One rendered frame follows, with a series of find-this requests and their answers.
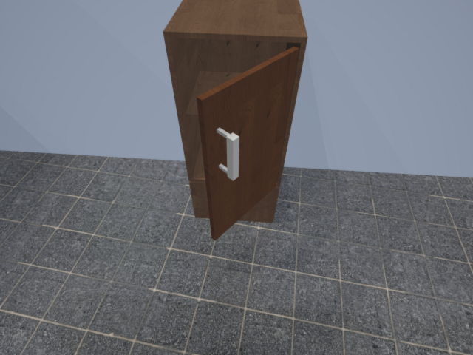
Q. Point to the cupboard door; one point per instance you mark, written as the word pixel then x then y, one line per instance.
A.
pixel 253 105

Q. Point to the handle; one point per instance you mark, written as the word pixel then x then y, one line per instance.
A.
pixel 232 168

